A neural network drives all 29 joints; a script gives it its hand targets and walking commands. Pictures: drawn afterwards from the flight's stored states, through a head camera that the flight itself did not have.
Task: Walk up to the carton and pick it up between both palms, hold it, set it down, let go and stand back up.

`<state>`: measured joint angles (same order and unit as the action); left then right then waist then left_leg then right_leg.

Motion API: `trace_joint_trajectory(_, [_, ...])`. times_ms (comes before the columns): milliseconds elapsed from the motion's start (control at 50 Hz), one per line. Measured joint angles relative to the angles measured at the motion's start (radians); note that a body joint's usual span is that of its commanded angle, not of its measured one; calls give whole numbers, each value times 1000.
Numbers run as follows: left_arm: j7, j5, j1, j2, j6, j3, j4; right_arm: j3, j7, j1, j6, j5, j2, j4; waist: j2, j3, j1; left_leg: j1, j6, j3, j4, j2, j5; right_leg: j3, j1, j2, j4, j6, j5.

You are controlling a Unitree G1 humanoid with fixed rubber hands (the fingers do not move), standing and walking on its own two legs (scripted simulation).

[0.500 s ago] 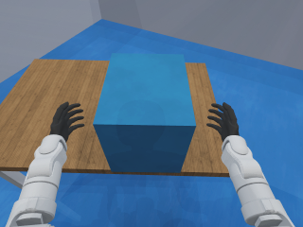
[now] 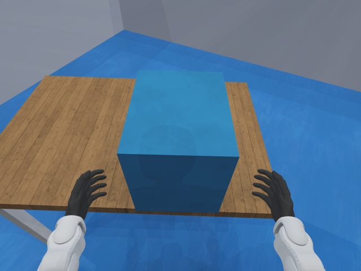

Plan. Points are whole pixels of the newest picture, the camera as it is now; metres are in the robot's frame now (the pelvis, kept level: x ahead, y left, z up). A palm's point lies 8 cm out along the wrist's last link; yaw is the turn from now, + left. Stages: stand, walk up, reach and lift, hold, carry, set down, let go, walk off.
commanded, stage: set down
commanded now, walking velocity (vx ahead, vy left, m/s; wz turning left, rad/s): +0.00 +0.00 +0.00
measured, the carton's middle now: (178, 142) +0.46 +0.05 -0.01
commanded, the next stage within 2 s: let go in 1.60 s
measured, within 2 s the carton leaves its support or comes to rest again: neither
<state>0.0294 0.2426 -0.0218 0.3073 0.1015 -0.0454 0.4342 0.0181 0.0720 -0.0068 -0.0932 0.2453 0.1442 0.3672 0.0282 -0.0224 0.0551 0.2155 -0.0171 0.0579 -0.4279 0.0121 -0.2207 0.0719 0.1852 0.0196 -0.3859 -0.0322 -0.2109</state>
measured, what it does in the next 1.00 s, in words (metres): stands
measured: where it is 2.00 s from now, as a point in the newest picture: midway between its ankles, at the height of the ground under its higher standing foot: outside the picture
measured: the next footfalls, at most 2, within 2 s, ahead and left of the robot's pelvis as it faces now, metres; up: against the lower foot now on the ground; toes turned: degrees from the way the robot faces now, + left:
none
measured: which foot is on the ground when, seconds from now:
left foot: down 0.00-1.00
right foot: down 0.00-1.00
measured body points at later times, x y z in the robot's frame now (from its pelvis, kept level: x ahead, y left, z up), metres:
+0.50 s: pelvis -0.01 +0.00 -0.01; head -0.01 +0.02 +0.44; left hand +0.20 +0.26 -0.05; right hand +0.21 -0.19 -0.05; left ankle +0.00 +0.10 -0.74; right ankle +0.00 -0.10 -0.74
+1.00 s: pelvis +0.00 -0.01 +0.00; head -0.01 +0.01 +0.44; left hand +0.19 +0.24 -0.07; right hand +0.19 -0.20 -0.07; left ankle +0.00 +0.10 -0.74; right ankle +0.00 -0.10 -0.74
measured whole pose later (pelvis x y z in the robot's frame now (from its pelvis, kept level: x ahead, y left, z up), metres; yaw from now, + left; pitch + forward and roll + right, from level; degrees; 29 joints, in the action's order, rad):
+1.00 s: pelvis +0.00 -0.01 +0.00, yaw -2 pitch -4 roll +0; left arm 0.00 0.17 0.12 0.27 0.20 0.00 0.68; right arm 0.05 0.02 -0.14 -0.32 0.12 0.12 0.73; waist 0.04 -0.05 0.05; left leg 0.14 -0.01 0.08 -0.46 0.01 -0.25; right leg 0.04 0.14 0.02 -0.48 -0.04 -0.26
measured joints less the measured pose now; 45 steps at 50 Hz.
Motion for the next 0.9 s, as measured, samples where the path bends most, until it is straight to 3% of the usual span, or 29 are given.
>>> trace_joint_trajectory(160, [-7,6,44,9,142,33,84,4,-18,-27,-111,-16,-18,117,-1,11,-3,11,-3,-7,-36,-1,-17,7,4,-3,-27,1,-15])
trace_joint_trajectory(500, [-32,10,100,-24,325,72,253,37,-68,-102,-357,-13,-16,327,0,-13,-12,35,-6,9,-137,-1,-63,-8,47,-10,-157,3,-70])
trace_joint_trajectory(680, [-53,16,78,-23,263,93,288,34,-77,-80,-327,-49,-11,373,7,-31,-13,19,-3,25,-139,-2,-64,-25,50,-11,-188,-1,-81])
trace_joint_trajectory(900, [-32,-50,101,-36,146,54,268,34,-60,-109,-256,-98,-17,375,9,-29,-9,-59,5,29,-58,0,-38,-30,-19,-4,-119,-8,-60])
